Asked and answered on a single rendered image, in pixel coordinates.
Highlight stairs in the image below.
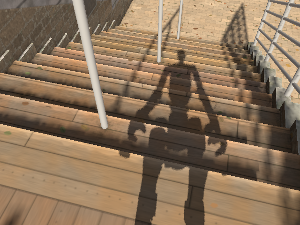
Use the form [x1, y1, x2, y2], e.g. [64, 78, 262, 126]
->
[0, 26, 300, 191]

